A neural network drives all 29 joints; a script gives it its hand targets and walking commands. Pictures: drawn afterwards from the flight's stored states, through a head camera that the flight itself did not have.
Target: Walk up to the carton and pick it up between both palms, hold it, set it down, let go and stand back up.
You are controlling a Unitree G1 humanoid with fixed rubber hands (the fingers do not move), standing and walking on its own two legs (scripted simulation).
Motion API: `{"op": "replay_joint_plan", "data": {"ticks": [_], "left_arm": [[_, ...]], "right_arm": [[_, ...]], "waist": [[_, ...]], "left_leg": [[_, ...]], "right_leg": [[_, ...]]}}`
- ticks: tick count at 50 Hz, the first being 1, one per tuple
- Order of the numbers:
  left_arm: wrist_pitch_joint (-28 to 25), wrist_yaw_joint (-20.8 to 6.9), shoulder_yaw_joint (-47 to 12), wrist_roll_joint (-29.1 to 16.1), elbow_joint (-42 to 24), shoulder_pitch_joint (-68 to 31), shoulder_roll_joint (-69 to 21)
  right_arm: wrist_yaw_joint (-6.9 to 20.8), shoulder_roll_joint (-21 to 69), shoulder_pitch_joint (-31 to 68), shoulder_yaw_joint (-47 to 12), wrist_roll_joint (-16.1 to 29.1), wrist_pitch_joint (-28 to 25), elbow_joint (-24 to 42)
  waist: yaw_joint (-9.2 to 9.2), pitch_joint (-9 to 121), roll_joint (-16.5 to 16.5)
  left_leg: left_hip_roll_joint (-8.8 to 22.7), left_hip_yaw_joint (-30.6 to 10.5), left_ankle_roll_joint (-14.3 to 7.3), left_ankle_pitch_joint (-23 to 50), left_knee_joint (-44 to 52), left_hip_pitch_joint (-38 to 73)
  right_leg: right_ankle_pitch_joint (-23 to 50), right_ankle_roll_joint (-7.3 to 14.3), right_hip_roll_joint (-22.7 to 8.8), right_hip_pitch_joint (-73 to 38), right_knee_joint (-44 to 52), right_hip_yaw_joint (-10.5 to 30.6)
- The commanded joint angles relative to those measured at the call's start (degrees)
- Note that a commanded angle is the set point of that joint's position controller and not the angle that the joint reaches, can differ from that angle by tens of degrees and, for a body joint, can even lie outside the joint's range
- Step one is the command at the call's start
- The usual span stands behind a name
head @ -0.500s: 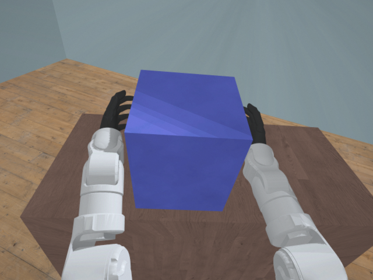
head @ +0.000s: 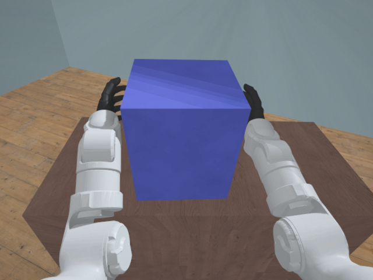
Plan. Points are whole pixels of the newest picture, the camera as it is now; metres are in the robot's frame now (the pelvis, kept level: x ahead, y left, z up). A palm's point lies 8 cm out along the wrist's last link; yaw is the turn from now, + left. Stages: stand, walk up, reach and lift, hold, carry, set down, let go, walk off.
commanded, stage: reach and lift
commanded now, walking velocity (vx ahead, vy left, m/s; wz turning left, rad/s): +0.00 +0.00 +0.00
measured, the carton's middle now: (182, 130) +0.41 -0.01 +0.17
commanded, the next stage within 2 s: hold in 0.94 s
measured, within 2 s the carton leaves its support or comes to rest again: neither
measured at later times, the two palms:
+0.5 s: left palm (102, 108) +0.40 +0.15 +0.24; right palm (251, 109) +0.39 -0.15 +0.24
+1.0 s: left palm (99, 101) +0.39 +0.15 +0.26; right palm (252, 99) +0.39 -0.15 +0.26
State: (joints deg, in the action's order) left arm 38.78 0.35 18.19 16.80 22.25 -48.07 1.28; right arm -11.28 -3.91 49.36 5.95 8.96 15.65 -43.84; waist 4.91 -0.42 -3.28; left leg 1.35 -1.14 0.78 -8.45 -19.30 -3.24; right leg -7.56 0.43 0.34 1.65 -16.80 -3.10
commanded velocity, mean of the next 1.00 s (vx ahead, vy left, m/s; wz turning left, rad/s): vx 0.00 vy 0.00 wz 0.00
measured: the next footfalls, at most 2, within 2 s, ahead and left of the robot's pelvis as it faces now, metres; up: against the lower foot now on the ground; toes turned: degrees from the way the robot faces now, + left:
none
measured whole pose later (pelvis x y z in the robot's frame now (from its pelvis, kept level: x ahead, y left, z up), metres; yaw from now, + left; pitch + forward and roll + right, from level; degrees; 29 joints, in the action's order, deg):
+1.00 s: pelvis +0.02 +0.00 +0.00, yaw +0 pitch -6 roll -1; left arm 47.6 1.3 18.2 13.7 16.6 -48.6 2.5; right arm -14.9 -8.2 53.8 -0.5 18.7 27.2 -39.3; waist 5.3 3.5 -1.3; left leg 1.8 -1.4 1.0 -11.1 -21.8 -4.2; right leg -8.5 0.1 0.8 1.1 -16.1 -3.3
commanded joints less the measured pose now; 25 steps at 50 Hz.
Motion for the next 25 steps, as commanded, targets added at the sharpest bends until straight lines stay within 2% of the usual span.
{"op": "replay_joint_plan", "data": {"ticks": [1, 6, 7, 9, 10, 12, 13, 15, 16, 17, 18, 19, 21, 23, 25], "left_arm": [[-3.50, -6.98, -22.71, -8.12, -7.60, -38.74, -33.62], [-3.14, -7.42, -23.24, -9.62, -9.03, -40.76, -33.72], [-3.11, -7.41, -22.79, -9.78, -8.56, -41.43, -33.27], [-2.60, -7.48, -23.49, -9.80, -7.89, -41.15, -33.51], [-2.40, -7.67, -23.11, -10.04, -7.34, -41.66, -33.28], [-2.21, -7.66, -23.03, -9.87, -7.69, -42.35, -33.75], [-2.15, -7.58, -23.44, -10.23, -8.69, -42.55, -34.23], [-1.77, -7.54, -24.36, -10.60, -9.28, -42.38, -34.81], [-1.68, -7.55, -24.34, -10.84, -9.76, -42.24, -34.55], [-1.51, -7.38, -25.09, -11.00, -11.08, -42.21, -35.10], [-1.32, -7.31, -25.70, -11.55, -11.06, -42.02, -35.36], [-1.47, -7.04, -26.25, -11.87, -12.82, -42.32, -35.22], [-0.86, -6.98, -25.06, -11.10, -11.53, -40.90, -34.88], [-0.39, -6.87, -25.52, -11.10, -13.03, -40.46, -35.48], [-0.05, -6.61, -27.04, -11.76, -15.18, -41.42, -36.09]], "right_arm": [[5.83, 36.53, 50.24, -19.35, 6.89, -2.23, 20.83], [4.94, 37.00, 51.32, -20.30, 8.53, -0.27, 23.01], [4.87, 37.03, 52.29, -20.41, 8.83, 0.05, 23.60], [4.57, 36.56, 51.43, -19.42, 8.78, 0.93, 22.55], [4.55, 36.64, 52.46, -18.93, 8.61, 1.27, 22.74], [4.66, 36.00, 50.85, -18.15, 9.00, 2.25, 20.26], [4.63, 36.17, 51.25, -18.82, 9.51, 2.33, 21.25], [4.47, 35.45, 51.34, -19.12, 10.60, 2.74, 22.12], [4.31, 35.12, 51.06, -19.31, 10.95, 3.10, 21.93], [4.22, 35.00, 51.03, -19.84, 11.78, 3.10, 23.22], [4.15, 34.57, 51.80, -20.19, 12.07, 3.17, 24.49], [4.11, 34.68, 50.52, -20.41, 12.53, 3.65, 23.70], [4.37, 33.93, 49.60, -20.14, 12.74, 4.31, 22.73], [4.45, 33.58, 49.77, -20.69, 13.52, 4.47, 23.78], [4.50, 33.09, 49.63, -21.08, 14.46, 4.74, 24.45]], "waist": [[-0.24, 27.66, 3.33], [0.39, 29.20, 2.44], [0.08, 29.10, 1.82], [1.02, 27.46, 2.98], [0.84, 26.38, 2.35], [1.29, 26.13, 3.77], [1.31, 28.55, 3.49], [2.17, 29.71, 5.50], [2.22, 29.85, 4.72], [2.33, 31.18, 5.93], [2.45, 31.72, 5.78], [2.71, 31.49, 6.41], [2.06, 29.04, 6.44], [1.60, 29.53, 6.24], [2.11, 29.98, 7.46]], "left_leg": [[-4.22, 2.34, -1.96, 8.86, 1.14, 5.20], [-4.75, 2.06, -1.56, 9.26, 0.64, 4.87], [-4.75, 2.07, -1.87, 7.93, 0.99, 4.34], [-4.48, 1.90, -1.40, 7.09, 1.14, 4.11], [-4.44, 1.93, -1.51, 5.54, 1.36, 3.67], [-4.15, 1.67, -1.04, 6.53, 1.53, 4.16], [-4.15, 1.56, -0.63, 8.24, 0.90, 5.58], [-4.13, 1.14, 0.50, 11.93, -0.40, 7.55], [-4.09, 1.00, 0.70, 12.62, -0.69, 8.03], [-4.14, 0.92, 1.07, 13.55, -1.05, 8.12], [-4.25, 0.86, 1.22, 13.82, -1.33, 8.24], [-4.06, 0.62, 1.57, 14.74, -1.45, 8.04], [-3.94, 0.61, 1.43, 14.23, -0.94, 7.52], [-3.71, 0.52, 1.86, 16.05, -1.32, 8.25], [-3.55, 0.35, 2.85, 18.64, -2.13, 9.42]], "right_leg": [[7.82, -3.50, 2.44, -8.26, 1.32, -0.52], [10.33, -4.13, 2.60, -8.41, 1.02, -0.29], [9.01, -4.23, 2.48, -8.04, 1.24, -0.14], [8.02, -4.09, 2.59, -7.09, 1.33, -0.18], [6.31, -4.05, 2.64, -6.07, 1.59, -0.26], [6.55, -3.78, 2.72, -5.45, 1.46, -0.32], [7.94, -3.74, 3.06, -5.94, 1.23, -0.58], [10.58, -3.52, 3.38, -6.04, 1.08, -0.67], [10.97, -3.60, 3.63, -6.25, 1.07, -0.72], [11.19, -3.45, 3.75, -6.42, 0.87, -0.82], [11.28, -3.36, 3.81, -6.35, 1.05, -0.82], [11.90, -3.29, 3.94, -6.16, 0.68, -0.75], [10.64, -3.27, 3.94, -5.65, 0.92, -0.78], [10.87, -3.06, 4.44, -6.02, 0.82, -0.99], [11.81, -2.75, 4.93, -5.79, 0.83, -1.15]]}}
